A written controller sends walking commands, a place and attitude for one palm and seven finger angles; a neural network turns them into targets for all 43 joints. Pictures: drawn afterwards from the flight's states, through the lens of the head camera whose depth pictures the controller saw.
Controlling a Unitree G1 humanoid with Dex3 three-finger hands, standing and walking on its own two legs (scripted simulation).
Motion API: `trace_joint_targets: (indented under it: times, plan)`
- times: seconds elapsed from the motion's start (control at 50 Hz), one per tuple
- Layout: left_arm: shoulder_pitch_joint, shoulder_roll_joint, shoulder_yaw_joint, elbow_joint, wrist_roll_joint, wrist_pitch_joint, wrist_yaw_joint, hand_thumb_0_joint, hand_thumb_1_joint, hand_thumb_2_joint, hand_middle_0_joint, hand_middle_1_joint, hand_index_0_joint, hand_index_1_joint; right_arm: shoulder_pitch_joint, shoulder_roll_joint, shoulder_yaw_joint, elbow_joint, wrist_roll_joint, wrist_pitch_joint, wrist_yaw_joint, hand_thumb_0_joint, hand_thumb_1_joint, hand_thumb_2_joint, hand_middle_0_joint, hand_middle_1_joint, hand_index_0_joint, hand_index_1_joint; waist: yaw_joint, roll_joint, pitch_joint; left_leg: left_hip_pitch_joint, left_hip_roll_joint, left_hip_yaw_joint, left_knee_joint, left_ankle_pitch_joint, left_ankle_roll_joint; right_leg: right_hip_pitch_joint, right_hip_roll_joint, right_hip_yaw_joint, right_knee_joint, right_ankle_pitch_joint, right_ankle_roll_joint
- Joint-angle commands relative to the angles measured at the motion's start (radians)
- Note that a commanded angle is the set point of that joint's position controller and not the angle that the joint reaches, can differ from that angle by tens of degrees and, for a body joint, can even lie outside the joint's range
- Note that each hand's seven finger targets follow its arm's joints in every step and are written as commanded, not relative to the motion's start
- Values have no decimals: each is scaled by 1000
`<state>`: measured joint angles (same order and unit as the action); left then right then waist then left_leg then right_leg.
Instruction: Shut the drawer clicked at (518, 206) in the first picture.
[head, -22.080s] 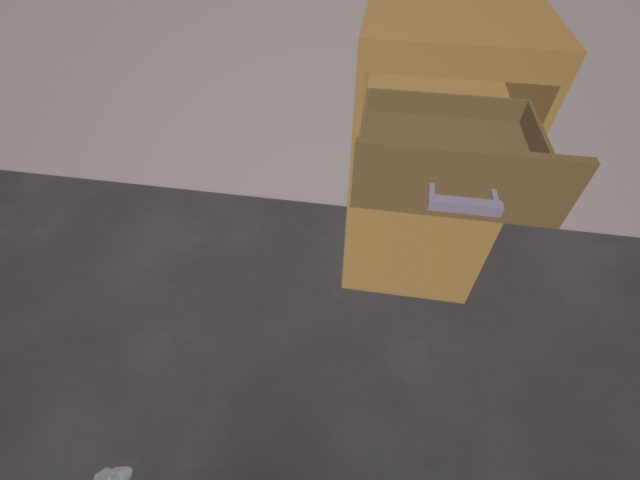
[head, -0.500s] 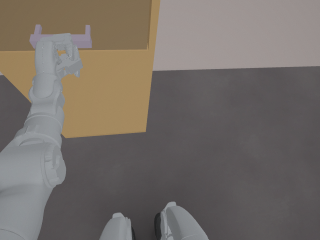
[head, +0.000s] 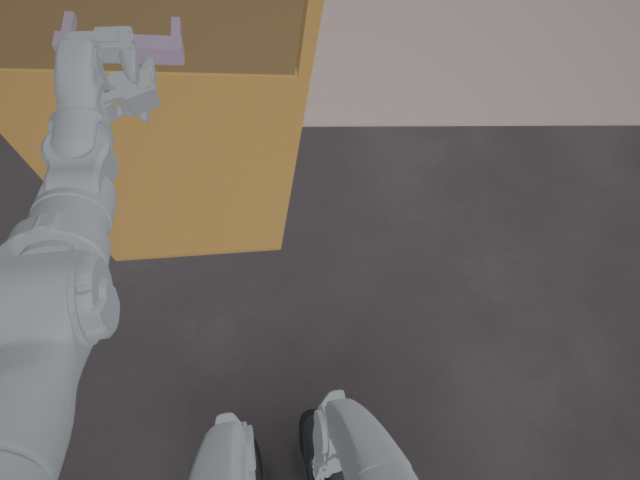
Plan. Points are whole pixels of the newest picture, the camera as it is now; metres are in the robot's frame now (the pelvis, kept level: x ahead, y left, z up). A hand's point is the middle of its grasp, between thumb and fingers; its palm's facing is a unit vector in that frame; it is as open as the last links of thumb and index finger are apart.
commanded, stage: pull the fist back off the drawer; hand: left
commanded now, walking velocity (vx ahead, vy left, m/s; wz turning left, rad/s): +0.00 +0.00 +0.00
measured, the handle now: (123, 36) +0.64 +0.15 +0.08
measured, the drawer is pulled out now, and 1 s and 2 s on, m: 0.00 0.00 0.00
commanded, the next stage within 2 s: draw the hand back to the body in 0.50 s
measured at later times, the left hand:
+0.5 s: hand (168, 91) +0.55 +0.10 +0.09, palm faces -0.02 -1.00 -0.03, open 3.3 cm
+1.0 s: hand (90, 152) +0.43 +0.15 +0.14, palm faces -0.01 -1.00 -0.02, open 3.3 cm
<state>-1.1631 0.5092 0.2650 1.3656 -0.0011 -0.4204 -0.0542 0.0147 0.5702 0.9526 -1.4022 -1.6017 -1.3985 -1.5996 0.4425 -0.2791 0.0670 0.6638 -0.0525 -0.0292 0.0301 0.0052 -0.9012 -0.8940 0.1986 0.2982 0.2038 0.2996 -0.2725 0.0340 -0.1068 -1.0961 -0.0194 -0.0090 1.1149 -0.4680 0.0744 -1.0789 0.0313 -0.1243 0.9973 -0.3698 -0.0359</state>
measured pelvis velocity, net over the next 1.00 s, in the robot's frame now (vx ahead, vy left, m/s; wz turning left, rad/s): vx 0.06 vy -0.02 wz -0.01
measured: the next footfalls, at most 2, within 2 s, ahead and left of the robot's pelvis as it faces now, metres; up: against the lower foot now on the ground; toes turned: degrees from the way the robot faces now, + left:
none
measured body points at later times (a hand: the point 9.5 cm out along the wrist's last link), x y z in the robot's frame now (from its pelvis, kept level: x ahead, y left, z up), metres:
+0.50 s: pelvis +0.04 +0.00 +0.02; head +0.16 +0.00 +0.45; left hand +0.54 +0.15 +0.09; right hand +0.02 -0.26 -0.10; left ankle +0.02 +0.07 -0.65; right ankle +0.05 -0.11 -0.65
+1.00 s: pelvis +0.06 -0.02 +0.05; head +0.12 -0.02 +0.50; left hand +0.43 +0.21 +0.14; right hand +0.18 -0.29 -0.05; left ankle +0.02 +0.07 -0.65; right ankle +0.05 -0.11 -0.65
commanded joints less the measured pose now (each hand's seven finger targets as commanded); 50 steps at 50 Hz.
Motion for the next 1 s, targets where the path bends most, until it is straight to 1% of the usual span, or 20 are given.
trace_joint_targets:
  times: [0.0,0.04,0.08,0.12,0.2,0.38,0.42,0.44,0.5,0.58,0.62,0.68,0.72,0.76,0.78,0.82,0.86,0.9,0.94,0.98]
  plan:
    - [-670,169,47,-274,-30,-63,41,0,900,900,-1400,-1600,-1400,-1600,218,-220,-71,-21,1,-5,-6,0,-900,-900,200,300,200,300,-76,206,-481,481,55,-191,-186,116,-50,80,12,86,-106,20,7]
    - [-664,102,5,-292,-29,-66,36,0,900,900,-1400,-1600,-1400,-1600,209,-215,-78,-20,-1,-4,3,0,-900,-900,200,300,200,300,-73,232,-487,533,63,-208,-189,129,-62,42,9,79,-102,30,7]
    - [-612,131,42,-310,-31,-72,39,0,900,900,-1400,-1600,-1400,-1600,213,-218,-81,-25,-3,3,9,0,-900,-900,200,300,200,300,-45,218,-498,547,66,-213,-194,162,-68,67,12,75,-97,43,5]
    - [-550,99,33,-319,-37,-74,36,0,900,900,-1400,-1600,-1400,-1600,208,-216,-86,-32,0,12,15,0,-900,-900,200,300,200,300,-30,214,-521,588,71,-216,-194,216,-78,68,14,71,-94,64,3]
    - [-480,61,18,-340,-44,-78,41,0,900,900,-1400,-1600,-1400,-1600,197,-209,-89,-42,3,26,23,0,-900,-900,200,300,200,300,-12,182,-474,571,68,-201,-207,212,-72,95,15,70,-101,62,2]
    - [-179,1,21,-490,-59,-100,41,0,900,900,-1400,-1600,-1400,-1600,161,-173,-108,-94,20,82,40,0,-900,-900,200,300,200,300,80,105,-526,582,52,-101,-191,482,-69,302,25,81,-116,242,2]
    - [-116,0,26,-490,-55,-96,42,0,900,900,-1400,-1600,-1400,-1600,158,-168,-110,-99,25,97,39,0,-900,-900,200,300,200,300,91,98,-515,581,52,-88,-189,543,-69,324,25,85,-113,291,4]
    - [-126,-22,6,-490,-58,-91,43,0,900,900,-1400,-1600,-1400,-1600,149,-162,-110,-98,29,103,40,0,-900,-900,200,300,200,300,79,77,-479,553,49,-77,-188,517,-63,329,24,87,-118,296,7]
    - [-99,37,60,-478,-56,-80,53,0,900,900,-1400,-1600,-1400,-1600,151,-161,-111,-103,31,113,32,0,-900,-900,200,300,200,300,87,15,-434,465,32,-44,-196,461,-43,417,22,106,-126,339,8]
    - [-92,46,69,-535,-64,-94,37,0,900,900,-1400,-1600,-1400,-1600,129,-144,-109,-119,36,112,22,0,-900,-900,200,300,200,300,102,22,-482,426,17,-12,-190,466,-34,523,11,137,-126,439,13]
    - [42,77,99,-675,-81,-110,17,0,900,900,-1400,-1600,-1400,-1600,113,-143,-116,-154,45,108,23,0,-900,-900,200,300,200,300,163,92,-619,536,17,-8,-203,595,-41,612,10,144,-123,544,5]
    - [229,60,81,-862,-127,-87,-31,0,900,900,-1400,-1600,-1400,-1600,72,-125,-117,-200,67,95,21,0,-900,-900,200,300,200,300,200,80,-684,563,12,18,-237,660,-32,787,0,161,-155,725,9]
    - [394,22,66,-869,-162,-28,-68,0,900,900,-1400,-1600,-1400,-1600,51,-120,-115,-217,87,86,16,0,-900,-900,200,300,200,300,206,10,-609,496,9,36,-269,618,-25,866,-13,169,-179,815,20]
    - [442,2,50,-876,-193,38,-96,0,900,900,-1400,-1600,-1400,-1600,22,-129,-112,-218,103,82,5,0,-900,-900,200,300,200,300,187,-63,-474,455,5,45,-307,472,-24,860,-17,165,-224,766,39]
    - [447,-25,23,-890,-206,63,-109,0,900,900,-1400,-1600,-1400,-1600,2,-130,-109,-221,112,79,-1,0,-900,-900,200,300,200,300,175,-74,-410,456,5,45,-325,414,-24,837,-19,168,-252,710,45]
    - [473,-28,23,-948,-228,88,-125,0,900,900,-1400,-1600,-1400,-1600,-29,-131,-109,-226,120,69,-15,0,-900,-900,200,300,200,300,181,-36,-360,507,6,44,-347,401,-22,808,-15,168,-284,628,41]
    - [472,-51,-7,-1053,-248,87,-135,0,900,900,-1400,-1600,-1400,-1600,-57,-124,-107,-226,122,51,-26,0,-900,-900,200,300,200,300,179,-1,-348,564,9,33,-359,434,-22,798,-14,158,-298,603,36]
    - [502,-78,-51,-1166,-250,77,-139,0,900,900,-1400,-1600,-1400,-1600,-83,-116,-104,-238,122,28,-31,0,-900,-900,200,300,200,300,186,90,-367,646,9,23,-362,509,-22,785,-11,145,-291,608,24]
    - [555,-80,-59,-1217,-250,79,-138,0,900,900,-1400,-1600,-1400,-1600,-99,-115,-104,-230,120,9,-35,0,-900,-900,200,300,200,300,191,82,-368,710,18,1,-374,556,-27,759,-7,129,-298,572,21]
    - [633,-59,-28,-1222,-255,99,-133,0,900,900,-1400,-1600,-1400,-1600,-129,-118,-100,-236,118,-5,-41,0,-900,-900,200,300,200,300,205,29,-329,691,17,-4,-396,494,-30,773,-11,123,-312,529,20]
